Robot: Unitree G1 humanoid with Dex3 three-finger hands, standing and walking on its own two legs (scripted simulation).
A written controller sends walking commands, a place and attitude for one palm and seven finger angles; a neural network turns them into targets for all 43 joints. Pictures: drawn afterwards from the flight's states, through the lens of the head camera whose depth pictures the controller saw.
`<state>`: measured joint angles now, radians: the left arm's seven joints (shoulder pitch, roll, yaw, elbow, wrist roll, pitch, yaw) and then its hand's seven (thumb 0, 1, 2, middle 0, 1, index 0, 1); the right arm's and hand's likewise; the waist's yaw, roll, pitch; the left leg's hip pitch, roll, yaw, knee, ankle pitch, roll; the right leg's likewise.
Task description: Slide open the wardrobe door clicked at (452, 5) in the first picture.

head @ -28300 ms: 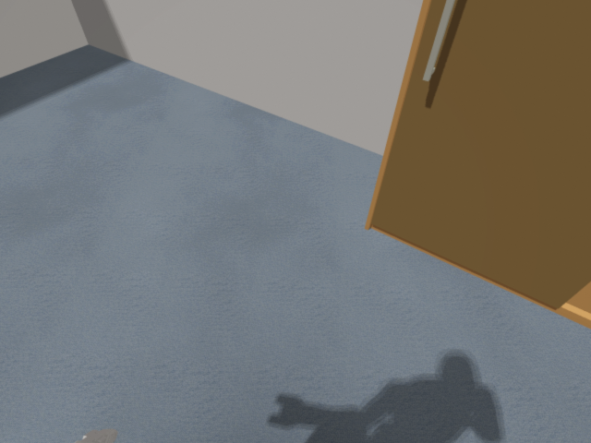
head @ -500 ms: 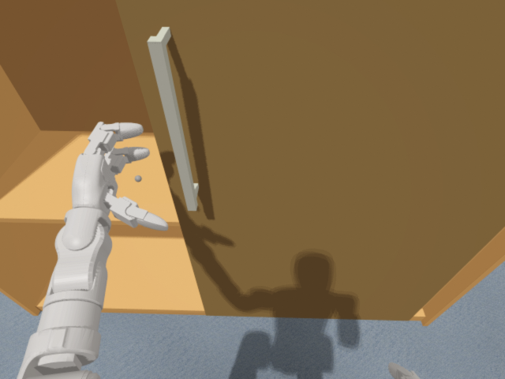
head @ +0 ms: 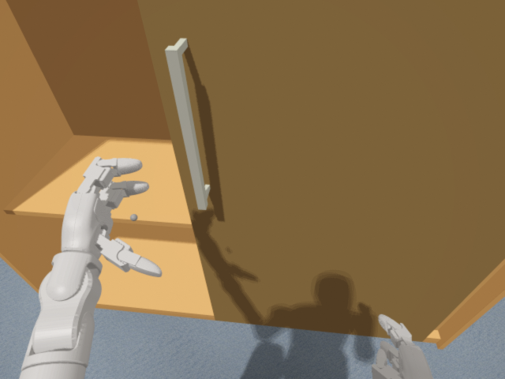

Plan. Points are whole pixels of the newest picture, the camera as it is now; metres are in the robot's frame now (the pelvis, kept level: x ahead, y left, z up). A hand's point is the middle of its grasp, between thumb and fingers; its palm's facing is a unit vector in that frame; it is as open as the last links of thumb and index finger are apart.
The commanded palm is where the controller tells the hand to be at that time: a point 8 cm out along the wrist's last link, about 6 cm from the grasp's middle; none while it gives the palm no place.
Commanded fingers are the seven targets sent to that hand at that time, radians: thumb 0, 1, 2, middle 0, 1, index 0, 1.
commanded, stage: draw the hand back to the body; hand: left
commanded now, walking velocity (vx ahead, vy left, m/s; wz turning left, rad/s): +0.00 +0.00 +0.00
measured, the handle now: (193, 137) +0.47 +0.16 +0.17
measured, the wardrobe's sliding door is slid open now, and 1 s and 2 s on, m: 0.68 0.68 0.68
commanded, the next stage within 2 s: step back with the hand held close in 1.68 s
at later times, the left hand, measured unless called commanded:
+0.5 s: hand (96, 236) +0.25 +0.24 +0.16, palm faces +0.06 -1.00 -0.02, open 14.7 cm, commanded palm +0.22 +0.28 +0.16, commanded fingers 0.00 -0.51 0.22 -0.25 -1.13 -0.25 -1.13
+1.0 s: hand (53, 248) +0.22 +0.28 +0.17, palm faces +0.41 -0.86 -0.30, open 11.8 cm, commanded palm +0.17 +0.31 +0.18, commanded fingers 0.00 0.39 0.65 -0.22 -0.60 -0.22 -0.60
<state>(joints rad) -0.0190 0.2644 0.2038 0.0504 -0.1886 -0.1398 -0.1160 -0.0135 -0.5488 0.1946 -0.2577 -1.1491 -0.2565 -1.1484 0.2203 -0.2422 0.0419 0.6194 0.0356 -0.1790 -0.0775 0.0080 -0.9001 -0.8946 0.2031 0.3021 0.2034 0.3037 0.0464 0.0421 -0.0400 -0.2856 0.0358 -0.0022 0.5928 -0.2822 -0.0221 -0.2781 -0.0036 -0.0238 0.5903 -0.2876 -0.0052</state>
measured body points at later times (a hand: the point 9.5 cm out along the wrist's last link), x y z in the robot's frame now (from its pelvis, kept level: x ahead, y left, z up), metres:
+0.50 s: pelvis +0.00 +0.01 +0.00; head -0.04 +0.00 +0.45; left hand +0.24 +0.29 +0.16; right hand +0.20 -0.22 -0.05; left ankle +0.02 +0.14 -0.73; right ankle +0.02 -0.12 -0.73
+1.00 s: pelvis +0.01 +0.03 +0.01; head -0.02 +0.01 +0.46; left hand +0.19 +0.32 +0.18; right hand +0.19 -0.19 -0.07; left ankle +0.02 +0.14 -0.73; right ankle +0.02 -0.12 -0.73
